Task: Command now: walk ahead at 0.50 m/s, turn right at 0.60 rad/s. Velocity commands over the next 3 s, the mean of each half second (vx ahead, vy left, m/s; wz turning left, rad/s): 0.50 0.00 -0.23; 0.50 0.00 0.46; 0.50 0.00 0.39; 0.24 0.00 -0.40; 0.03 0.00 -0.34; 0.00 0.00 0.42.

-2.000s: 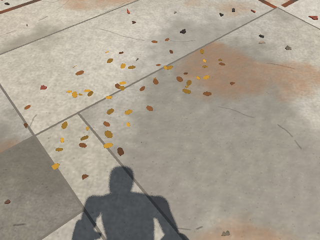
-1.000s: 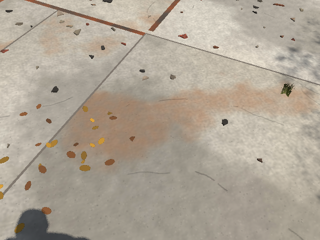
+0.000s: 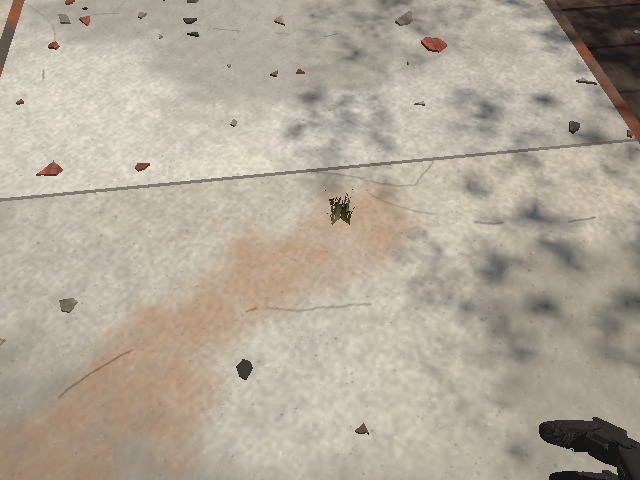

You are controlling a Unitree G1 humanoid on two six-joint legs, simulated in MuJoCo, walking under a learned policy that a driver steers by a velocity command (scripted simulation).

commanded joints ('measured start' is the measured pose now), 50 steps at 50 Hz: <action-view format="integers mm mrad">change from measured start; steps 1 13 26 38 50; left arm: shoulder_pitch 45 -311 -111 -161 -96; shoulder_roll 110 11 159 25 114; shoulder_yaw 9 -22 11 -10 12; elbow -96 -162 -109 -27 -7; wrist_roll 18 43 42 22 29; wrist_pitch -14 25 -18 -71 -16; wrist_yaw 4 -61 3 7 17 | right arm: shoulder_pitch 328 342 457 173 428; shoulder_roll -245 -93 -116 -22 -174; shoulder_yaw -90 -53 -61 -62 -114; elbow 12 142 183 105 140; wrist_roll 3 26 40 12 -17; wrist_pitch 6 -48 7 60 37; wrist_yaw -24 16 -1 58 31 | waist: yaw -135 -101 -1 -101 -253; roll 177 90 -113 -77 37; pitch -311 12 -234 35 -224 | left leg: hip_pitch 717 355 -170 -226 512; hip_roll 466 236 32 124 52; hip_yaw -782 -38 -46 -5 -45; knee -228 -406 632 406 -58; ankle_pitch -339 170 -422 8 -256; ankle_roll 194 140 55 -17 209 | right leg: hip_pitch -596 -628 202 -64 -161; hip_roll -70 -189 -596 -414 -395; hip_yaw -99 -176 304 -331 -523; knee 634 272 -370 -520 383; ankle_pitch -20 354 110 560 820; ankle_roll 25 67 -109 -48 55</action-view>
